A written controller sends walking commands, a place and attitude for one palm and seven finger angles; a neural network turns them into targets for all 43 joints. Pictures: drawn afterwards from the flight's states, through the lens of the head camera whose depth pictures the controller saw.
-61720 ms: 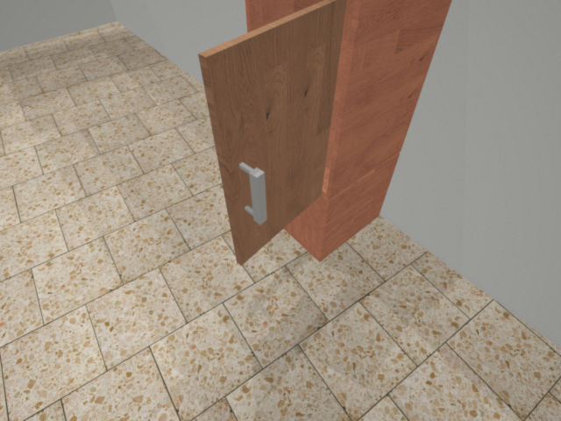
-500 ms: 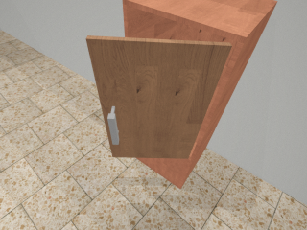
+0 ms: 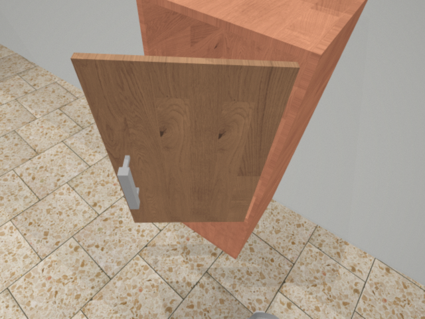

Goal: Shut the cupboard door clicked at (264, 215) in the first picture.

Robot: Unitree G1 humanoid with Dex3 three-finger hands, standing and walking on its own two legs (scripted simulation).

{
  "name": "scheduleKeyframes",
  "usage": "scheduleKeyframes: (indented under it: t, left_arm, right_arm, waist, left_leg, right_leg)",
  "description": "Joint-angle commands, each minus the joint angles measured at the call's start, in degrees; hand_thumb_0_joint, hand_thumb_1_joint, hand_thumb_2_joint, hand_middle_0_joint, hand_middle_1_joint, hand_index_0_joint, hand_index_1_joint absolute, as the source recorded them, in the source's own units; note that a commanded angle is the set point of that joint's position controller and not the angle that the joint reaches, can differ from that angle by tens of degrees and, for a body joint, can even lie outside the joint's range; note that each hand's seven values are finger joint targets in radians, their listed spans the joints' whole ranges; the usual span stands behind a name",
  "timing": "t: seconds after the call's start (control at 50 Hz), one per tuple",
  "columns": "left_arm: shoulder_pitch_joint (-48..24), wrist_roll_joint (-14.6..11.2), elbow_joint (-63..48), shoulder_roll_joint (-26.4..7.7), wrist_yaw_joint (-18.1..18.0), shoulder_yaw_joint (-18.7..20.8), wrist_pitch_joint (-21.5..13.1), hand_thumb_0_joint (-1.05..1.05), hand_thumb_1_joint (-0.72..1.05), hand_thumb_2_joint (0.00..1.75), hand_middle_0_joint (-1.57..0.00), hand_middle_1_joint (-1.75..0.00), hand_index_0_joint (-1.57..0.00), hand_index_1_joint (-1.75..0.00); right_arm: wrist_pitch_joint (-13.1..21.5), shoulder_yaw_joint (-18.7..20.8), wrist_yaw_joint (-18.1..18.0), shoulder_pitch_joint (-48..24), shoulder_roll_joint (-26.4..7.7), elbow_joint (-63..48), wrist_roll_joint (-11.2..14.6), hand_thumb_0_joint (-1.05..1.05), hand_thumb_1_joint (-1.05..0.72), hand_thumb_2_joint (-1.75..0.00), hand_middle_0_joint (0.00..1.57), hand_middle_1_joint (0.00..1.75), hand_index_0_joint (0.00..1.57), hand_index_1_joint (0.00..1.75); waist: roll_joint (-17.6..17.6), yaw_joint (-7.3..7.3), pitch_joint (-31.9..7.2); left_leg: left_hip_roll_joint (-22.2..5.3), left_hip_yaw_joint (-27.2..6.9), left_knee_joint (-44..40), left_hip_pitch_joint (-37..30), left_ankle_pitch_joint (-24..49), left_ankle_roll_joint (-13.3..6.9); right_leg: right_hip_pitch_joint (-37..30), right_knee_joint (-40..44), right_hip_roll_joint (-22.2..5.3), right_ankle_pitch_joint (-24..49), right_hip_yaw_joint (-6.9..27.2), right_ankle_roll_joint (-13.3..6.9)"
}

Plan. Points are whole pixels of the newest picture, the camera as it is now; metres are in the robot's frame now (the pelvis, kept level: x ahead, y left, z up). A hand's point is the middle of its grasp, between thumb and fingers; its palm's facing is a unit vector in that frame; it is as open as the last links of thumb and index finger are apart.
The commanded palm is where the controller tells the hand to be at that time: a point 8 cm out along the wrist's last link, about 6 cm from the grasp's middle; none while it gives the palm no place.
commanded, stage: come to a stop and stand still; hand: left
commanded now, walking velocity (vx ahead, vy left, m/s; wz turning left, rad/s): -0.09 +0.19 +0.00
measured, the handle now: (131, 183) +0.42 +0.21 -0.07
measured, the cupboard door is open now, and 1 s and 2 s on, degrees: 36 36 36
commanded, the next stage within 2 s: look again from close up in 1.36 s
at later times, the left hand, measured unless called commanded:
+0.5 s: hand out of the picture +0.01 +0.19 -0.19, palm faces +0.08 -0.98 -0.16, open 7.4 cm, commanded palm none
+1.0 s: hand out of the picture -0.07 +0.14 -0.18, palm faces +0.04 -0.99 -0.16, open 7.4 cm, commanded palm none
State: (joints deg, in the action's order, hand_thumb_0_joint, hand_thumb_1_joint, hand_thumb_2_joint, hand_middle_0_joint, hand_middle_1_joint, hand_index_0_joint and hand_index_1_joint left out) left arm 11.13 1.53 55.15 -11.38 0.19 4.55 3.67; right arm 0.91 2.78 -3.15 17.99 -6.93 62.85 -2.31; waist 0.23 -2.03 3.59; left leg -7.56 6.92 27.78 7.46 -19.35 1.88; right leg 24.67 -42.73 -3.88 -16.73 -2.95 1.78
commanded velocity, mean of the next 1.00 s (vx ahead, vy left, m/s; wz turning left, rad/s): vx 0.01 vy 0.01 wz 0.00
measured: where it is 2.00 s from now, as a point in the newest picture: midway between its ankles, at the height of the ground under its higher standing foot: outside the picture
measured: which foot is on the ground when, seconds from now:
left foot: down 0.00-0.06, up 0.08-0.32, down 0.34-1.00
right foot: up 0.00-0.04, down 0.06-0.34, up 0.36-0.78, down 0.80-1.00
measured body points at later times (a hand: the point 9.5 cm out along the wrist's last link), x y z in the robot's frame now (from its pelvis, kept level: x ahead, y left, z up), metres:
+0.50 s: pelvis -0.02 +0.01 +0.00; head -0.02 +0.04 +0.45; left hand +0.01 +0.24 -0.17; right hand +0.02 -0.22 -0.14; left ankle -0.01 +0.06 -0.74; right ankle -0.02 -0.15 -0.69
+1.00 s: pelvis -0.06 -0.01 +0.00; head -0.06 -0.01 +0.45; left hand -0.07 +0.19 -0.17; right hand -0.07 -0.22 -0.17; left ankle -0.01 +0.06 -0.74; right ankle -0.06 -0.14 -0.74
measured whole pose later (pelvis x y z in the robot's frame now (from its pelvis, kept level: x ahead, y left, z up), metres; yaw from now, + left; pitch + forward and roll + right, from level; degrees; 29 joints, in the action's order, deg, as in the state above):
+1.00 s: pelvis -0.06 -0.01 +0.00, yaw +2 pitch -3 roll -1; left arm 18.6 0.9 63.3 -5.7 -3.4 -1.4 -0.9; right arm 1.0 -0.3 -1.4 18.6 -6.4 63.7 -0.9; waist -1.1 -1.4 1.9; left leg 0.6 4.9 28.6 15.2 -11.3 -3.8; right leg 8.5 -26.9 -0.7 -15.9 -3.1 0.5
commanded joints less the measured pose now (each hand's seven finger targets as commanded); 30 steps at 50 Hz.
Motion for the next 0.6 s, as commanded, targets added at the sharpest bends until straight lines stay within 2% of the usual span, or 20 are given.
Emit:
scheduleKeyframes:
  t: [0.0,0.02,0.04,0.06,0.08,0.1,0.14,0.16,0.2,0.24,0.28,0.3,0.32,0.34,0.36,0.38,0.4,0.46,0.52,0.58]
  left_arm:
    - [10.28,-0.16,-0.18,-1.80,-0.22,0.20,-3.15,0.00,0.90,0.90,-0.20,-0.30,-0.20,-0.30]
    - [11.97,0.14,0.58,-6.63,-1.17,0.79,-4.26,0.00,0.90,0.90,-0.20,-0.30,-0.20,-0.30]
    - [11.06,-0.26,0.33,-9.95,-1.65,0.77,-4.81,0.00,0.90,0.90,-0.20,-0.30,-0.20,-0.30]
    - [8.59,-0.18,-0.97,-10.42,-1.86,0.31,-4.64,0.00,0.90,0.90,-0.20,-0.30,-0.20,-0.30]
    - [6.17,0.07,-0.89,-10.21,-2.30,0.59,-4.92,0.00,0.90,0.90,-0.20,-0.30,-0.20,-0.30]
    - [4.52,0.06,-1.32,-9.39,-2.64,0.44,-4.87,0.00,0.90,0.90,-0.20,-0.30,-0.20,-0.30]
    - [1.68,0.34,-2.49,-8.72,-3.11,0.49,-3.95,0.00,0.90,0.90,-0.20,-0.30,-0.20,-0.30]
    - [1.24,0.37,-2.76,-9.56,-3.45,1.00,-3.45,0.00,0.90,0.90,-0.20,-0.30,-0.20,-0.30]
    - [0.61,0.61,-3.50,-10.04,-3.73,1.23,-3.06,0.00,0.90,0.90,-0.20,-0.30,-0.20,-0.30]
    - [-1.28,0.80,-4.29,-10.05,-3.73,1.36,-2.71,0.00,0.90,0.90,-0.20,-0.30,-0.20,-0.30]
    - [-3.74,0.48,-5.26,-8.58,-3.34,1.04,-1.95,0.00,0.90,0.90,-0.20,-0.30,-0.20,-0.30]
    - [-3.19,0.01,-5.70,-5.89,-2.91,0.32,-1.35,0.00,0.90,0.90,-0.20,-0.30,-0.20,-0.30]
    - [-2.31,-0.58,-6.47,-1.86,-2.64,-0.27,-0.64,0.00,0.90,0.90,-0.20,-0.30,-0.20,-0.30]
    - [-3.45,-0.40,-6.05,-1.34,-2.79,-0.49,-0.23,0.00,0.90,0.90,-0.20,-0.30,-0.20,-0.30]
    - [-1.27,0.01,-5.08,-1.78,-2.62,-0.31,-0.29,0.00,0.90,0.90,-0.20,-0.30,-0.20,-0.30]
    - [1.14,0.27,-3.06,-1.97,-2.12,-0.28,-0.61,0.00,0.90,0.90,-0.20,-0.30,-0.20,-0.30]
    - [4.00,0.29,-1.48,-1.16,-1.73,-0.52,-1.06,0.00,0.90,0.90,-0.20,-0.30,-0.20,-0.30]
    - [5.73,0.08,0.69,0.02,-1.37,-1.46,-2.00,0.00,0.90,0.90,-0.20,-0.30,-0.20,-0.30]
    - [4.89,-0.16,1.64,0.84,-1.53,-2.31,-2.21,0.00,0.90,0.90,-0.20,-0.30,-0.20,-0.30]
    - [5.72,-0.48,3.16,1.00,-1.67,-2.77,-1.92,0.00,0.90,0.90,-0.20,-0.30,-0.20,-0.30]
  right_arm:
    - [-0.65,2.80,0.66,2.20,-10.83,-2.38,0.47,0.00,-0.90,-0.90,0.20,0.30,0.20,0.30]
    - [-0.76,2.02,1.30,4.82,-6.56,-2.68,0.98,0.00,-0.90,-0.90,0.20,0.30,0.20,0.30]
    - [-1.54,1.33,1.27,5.14,-3.66,-4.32,1.83,0.00,-0.90,-0.90,0.20,0.30,0.20,0.30]
    - [-1.88,1.57,1.09,4.08,-4.75,-5.24,1.81,0.00,-0.90,-0.90,0.20,0.30,0.20,0.30]
    - [-2.43,1.31,1.06,3.75,-3.04,-5.29,1.89,0.00,-0.90,-0.90,0.20,0.30,0.20,0.30]
    - [-2.72,1.42,0.98,3.41,-4.73,-5.30,1.83,0.00,-0.90,-0.90,0.20,0.30,0.20,0.30]
    - [-2.99,1.82,1.42,2.78,-5.88,-4.59,1.65,0.00,-0.90,-0.90,0.20,0.30,0.20,0.30]
    - [-3.21,1.93,1.63,2.23,-6.05,-4.86,1.57,0.00,-0.90,-0.90,0.20,0.30,0.20,0.30]
    - [-3.62,1.85,2.19,0.92,-5.59,-6.34,1.29,0.00,-0.90,-0.90,0.20,0.30,0.20,0.30]
    - [-3.51,1.89,2.58,2.48,-5.43,-7.07,1.32,0.00,-0.90,-0.90,0.20,0.30,0.20,0.30]
    - [-2.66,1.76,2.57,7.96,-4.62,-5.61,1.47,0.00,-0.90,-0.90,0.20,0.30,0.20,0.30]
    - [-2.09,1.69,2.53,8.79,-5.99,-5.42,1.34,0.00,-0.90,-0.90,0.20,0.30,0.20,0.30]
    - [-1.45,2.17,2.46,6.54,-9.90,-7.05,0.65,0.00,-0.90,-0.90,0.20,0.30,0.20,0.30]
    - [-1.17,2.36,1.98,1.93,-12.08,-8.61,0.22,0.00,-0.90,-0.90,0.20,0.30,0.20,0.30]
    - [-0.85,2.00,1.67,-1.48,-11.67,-9.04,0.11,0.00,-0.90,-0.90,0.20,0.30,0.20,0.30]
    - [-0.51,1.42,1.42,-3.87,-10.26,-8.90,0.17,0.00,-0.90,-0.90,0.20,0.30,0.20,0.30]
    - [-0.09,0.95,1.24,-4.83,-9.36,-8.74,0.41,0.00,-0.90,-0.90,0.20,0.30,0.20,0.30]
    - [0.61,0.53,0.72,-1.04,-7.35,-6.35,1.00,0.00,-0.90,-0.90,0.20,0.30,0.20,0.30]
    - [0.74,0.20,0.20,3.11,-7.22,-3.65,1.05,0.00,-0.90,-0.90,0.20,0.30,0.20,0.30]
    - [0.57,0.07,-0.20,4.11,-7.71,-1.80,1.14,0.00,-0.90,-0.90,0.20,0.30,0.20,0.30]
  waist:
    - [-5.91,4.18,-3.23]
    - [6.75,4.36,-7.08]
    - [15.25,3.46,-9.54]
    - [5.50,3.16,-7.02]
    - [14.60,2.28,-6.78]
    - [19.38,2.94,-6.36]
    - [13.47,2.52,-5.44]
    - [10.19,2.90,-6.06]
    - [9.99,2.88,-4.58]
    - [11.26,1.59,-4.49]
    - [8.20,-1.38,-5.11]
    - [-0.09,-1.42,-2.99]
    - [-16.03,-1.06,0.56]
    - [-19.02,-0.91,3.59]
    - [-14.77,1.40,3.89]
    - [-7.99,2.70,3.75]
    - [-5.58,3.52,2.58]
    - [-3.90,1.85,0.41]
    - [-3.86,0.07,-0.70]
    - [-5.13,-0.34,-1.65]
  left_leg:
    - [-3.86,-3.02,4.56,6.56,19.64,-3.40]
    - [1.36,-0.20,14.10,12.71,0.98,-0.89]
    - [4.61,-2.76,20.19,13.68,-16.11,-0.54]
    - [4.43,-5.73,22.54,12.60,-16.35,-1.46]
    - [4.32,-5.46,24.78,14.67,-17.25,-0.89]
    - [4.05,-6.53,26.95,15.08,-16.58,-0.69]
    - [5.01,-6.03,30.00,15.42,-12.99,0.00]
    - [5.30,-5.65,29.99,15.31,-12.35,0.07]
    - [5.52,-5.64,28.26,13.94,-10.12,0.13]
    - [5.41,-5.46,21.40,10.16,-7.68,-0.18]
    - [6.48,-2.70,5.98,-0.90,1.79,-0.71]
    - [4.51,-6.52,-2.43,-1.14,0.28,-1.51]
    - [-5.78,-21.96,-14.62,7.70,-10.41,-5.26]
    - [-10.42,-29.39,-21.90,18.97,-15.89,-8.78]
    - [-10.54,-29.38,-22.44,20.59,-17.01,-10.29]
    - [-8.40,-25.84,-21.07,18.55,-15.68,-9.99]
    - [-6.65,-21.59,-19.34,14.17,-11.55,-9.44]
    - [-5.66,-16.81,-17.72,2.20,0.37,-9.71]
    - [-7.28,-17.48,-16.64,-3.51,11.05,-10.73]
    - [-8.07,-17.45,-15.51,-5.33,18.59,-10.65]
  right_leg:
    - [-18.50,17.11,0.72,13.05,-2.92,-0.12]
    - [-25.50,19.06,-9.09,26.83,6.52,-2.54]
    - [-22.74,21.22,-17.96,36.85,14.29,-7.25]
    - [-18.26,20.47,-18.77,40.07,11.75,-9.59]
    - [-17.37,19.39,-18.31,43.00,14.07,-10.78]
    - [-15.77,19.97,-18.56,41.65,14.97,-11.95]
    - [-14.44,19.19,-17.07,37.48,11.88,-12.41]
    - [-14.19,19.17,-17.90,34.89,11.62,-13.09]
    - [-9.19,20.77,-17.83,26.82,11.46,-12.42]
    - [-5.36,21.39,-17.04,16.37,11.36,-11.09]
    - [2.32,18.26,-12.84,1.17,9.10,-7.30]
    - [5.56,12.50,-7.44,-7.44,5.78,-4.74]
    - [6.93,1.50,0.58,-12.80,-0.19,-0.51]
    - [2.28,-7.51,1.95,-12.17,3.07,0.14]
    - [0.27,-12.04,1.15,-10.29,5.91,-0.68]
    - [0.26,-14.87,1.33,-6.94,6.12,-0.81]
    - [1.24,-15.27,1.38,-4.83,5.45,-0.51]
    - [3.22,-9.82,0.94,-3.36,3.96,0.30]
    - [0.74,-2.14,0.51,-6.08,3.19,0.49]
    - [-2.60,3.06,0.42,-7.92,3.28,0.42]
